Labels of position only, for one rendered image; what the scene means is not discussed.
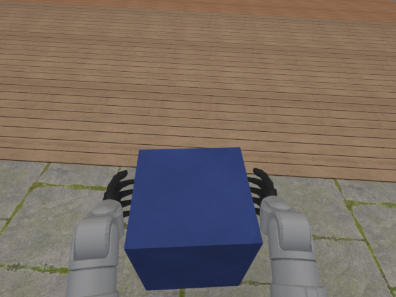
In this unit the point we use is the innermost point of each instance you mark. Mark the robot left hand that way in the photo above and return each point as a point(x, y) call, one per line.
point(113, 190)

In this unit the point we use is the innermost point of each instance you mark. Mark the robot right hand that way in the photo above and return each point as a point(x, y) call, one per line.
point(266, 187)

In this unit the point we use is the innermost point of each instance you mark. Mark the left robot forearm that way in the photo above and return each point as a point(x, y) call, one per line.
point(94, 252)

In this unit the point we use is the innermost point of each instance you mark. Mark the right robot forearm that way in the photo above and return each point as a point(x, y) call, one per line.
point(291, 249)

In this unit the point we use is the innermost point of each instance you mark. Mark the carton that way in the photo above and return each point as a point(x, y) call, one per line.
point(192, 221)

